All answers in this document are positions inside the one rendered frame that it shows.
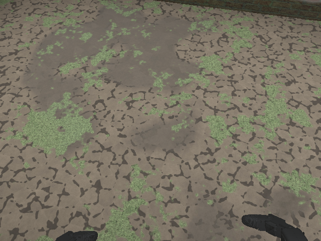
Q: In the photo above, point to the robot left hand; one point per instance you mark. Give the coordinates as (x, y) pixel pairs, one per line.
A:
(78, 236)

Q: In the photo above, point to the robot right hand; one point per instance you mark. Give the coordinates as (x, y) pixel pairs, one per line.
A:
(275, 226)

